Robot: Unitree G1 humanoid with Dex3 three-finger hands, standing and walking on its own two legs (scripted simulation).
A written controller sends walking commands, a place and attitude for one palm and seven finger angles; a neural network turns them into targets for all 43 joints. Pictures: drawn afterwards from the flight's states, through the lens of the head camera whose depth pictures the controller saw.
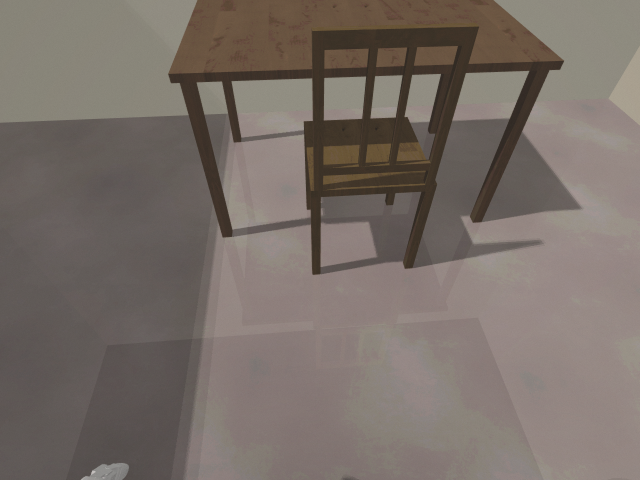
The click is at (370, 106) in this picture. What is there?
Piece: chair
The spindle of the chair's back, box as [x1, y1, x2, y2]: [358, 48, 377, 166]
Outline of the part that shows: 377,48 369,49 368,51 358,159 359,166 364,165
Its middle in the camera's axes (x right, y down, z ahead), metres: +0.12 -0.34 +1.04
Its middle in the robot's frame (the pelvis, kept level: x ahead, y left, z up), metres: +1.01 -0.07 -0.07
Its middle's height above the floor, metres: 0.70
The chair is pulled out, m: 0.00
